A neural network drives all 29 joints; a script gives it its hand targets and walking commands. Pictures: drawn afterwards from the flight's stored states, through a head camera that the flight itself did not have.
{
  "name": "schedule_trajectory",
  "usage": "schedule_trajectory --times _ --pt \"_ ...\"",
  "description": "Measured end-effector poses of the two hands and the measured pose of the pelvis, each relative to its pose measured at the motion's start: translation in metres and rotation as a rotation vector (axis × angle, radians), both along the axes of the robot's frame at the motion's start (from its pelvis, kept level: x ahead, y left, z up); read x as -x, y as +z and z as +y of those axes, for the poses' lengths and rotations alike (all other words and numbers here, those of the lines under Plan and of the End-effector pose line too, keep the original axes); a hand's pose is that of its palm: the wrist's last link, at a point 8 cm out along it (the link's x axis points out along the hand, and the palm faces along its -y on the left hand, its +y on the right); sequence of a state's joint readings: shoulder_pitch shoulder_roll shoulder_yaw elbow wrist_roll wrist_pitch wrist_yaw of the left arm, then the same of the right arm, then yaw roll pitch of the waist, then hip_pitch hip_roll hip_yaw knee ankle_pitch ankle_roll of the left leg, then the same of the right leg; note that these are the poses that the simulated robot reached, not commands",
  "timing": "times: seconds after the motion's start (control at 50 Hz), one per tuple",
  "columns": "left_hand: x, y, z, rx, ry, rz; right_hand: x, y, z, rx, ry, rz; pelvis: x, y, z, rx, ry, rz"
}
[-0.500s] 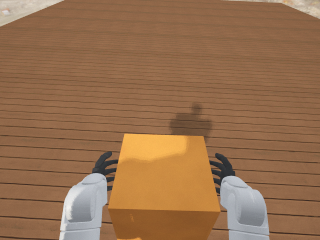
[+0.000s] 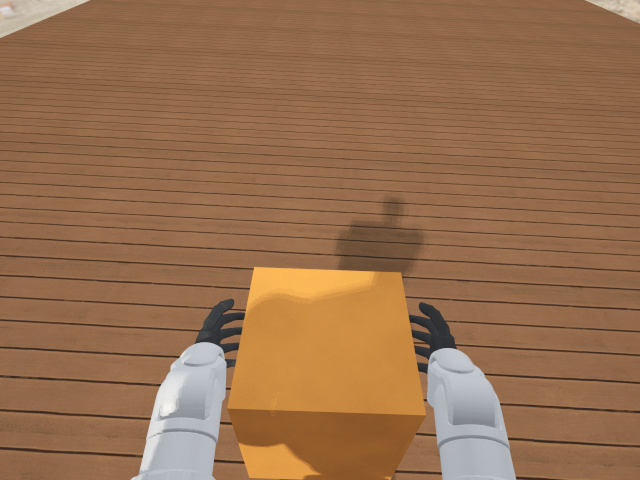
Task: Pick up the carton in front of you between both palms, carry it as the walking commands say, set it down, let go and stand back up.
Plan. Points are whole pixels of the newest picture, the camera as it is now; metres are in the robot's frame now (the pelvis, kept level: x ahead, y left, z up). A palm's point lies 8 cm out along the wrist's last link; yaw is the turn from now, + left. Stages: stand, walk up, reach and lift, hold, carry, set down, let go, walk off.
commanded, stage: carry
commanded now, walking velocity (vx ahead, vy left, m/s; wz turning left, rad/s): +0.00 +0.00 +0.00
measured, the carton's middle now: (323, 377) +0.31 +0.00 -0.05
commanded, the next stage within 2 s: hold in 0.46 s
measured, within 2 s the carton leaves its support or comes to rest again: neither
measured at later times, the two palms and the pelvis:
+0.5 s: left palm (213, 356) +0.28 +0.14 +0.04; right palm (449, 361) +0.29 -0.16 +0.04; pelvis +0.00 -0.01 +0.00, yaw -1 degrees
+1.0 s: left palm (228, 357) +0.28 +0.12 +0.05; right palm (476, 394) +0.24 -0.18 +0.05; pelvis -0.03 +0.01 +0.01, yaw -8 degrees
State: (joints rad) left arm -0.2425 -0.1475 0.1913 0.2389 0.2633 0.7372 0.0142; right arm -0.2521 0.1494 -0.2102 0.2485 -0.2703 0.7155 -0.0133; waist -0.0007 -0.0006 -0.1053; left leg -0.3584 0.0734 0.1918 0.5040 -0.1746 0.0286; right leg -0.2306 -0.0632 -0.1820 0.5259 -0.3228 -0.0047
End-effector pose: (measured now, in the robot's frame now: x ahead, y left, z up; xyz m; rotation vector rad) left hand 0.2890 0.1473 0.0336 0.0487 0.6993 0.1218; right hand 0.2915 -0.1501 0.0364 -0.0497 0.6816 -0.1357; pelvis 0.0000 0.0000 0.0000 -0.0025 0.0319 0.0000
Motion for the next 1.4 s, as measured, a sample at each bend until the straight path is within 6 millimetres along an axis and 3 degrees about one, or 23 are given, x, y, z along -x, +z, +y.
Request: schedule_trajectory --times 0.48,0.78,1.06,1.4 --pt "0.003 0.005 -0.007 0.004 0.004 -0.025 0.003 0.005 -0.007 -0.008 -0.005 -0.024 0.002 0.000 -0.007 -0.004 -0.001 -0.017" --pt "0.005 0.011 -0.042 -0.002 -0.149 -0.023 0.049 0.011 -0.039 0.008 -0.143 -0.021 0.018 0.008 0.002 0.003 -0.128 -0.157" --pt "0.010 0.014 -0.024 0.013 -0.141 -0.030 0.053 0.017 -0.022 0.011 -0.144 -0.029 0.028 0.007 0.019 0.007 -0.149 -0.186" --pt "-0.008 0.017 -0.019 0.026 -0.155 -0.027 0.041 0.021 -0.016 0.007 -0.161 -0.028 0.014 0.009 0.030 0.009 -0.164 -0.177"
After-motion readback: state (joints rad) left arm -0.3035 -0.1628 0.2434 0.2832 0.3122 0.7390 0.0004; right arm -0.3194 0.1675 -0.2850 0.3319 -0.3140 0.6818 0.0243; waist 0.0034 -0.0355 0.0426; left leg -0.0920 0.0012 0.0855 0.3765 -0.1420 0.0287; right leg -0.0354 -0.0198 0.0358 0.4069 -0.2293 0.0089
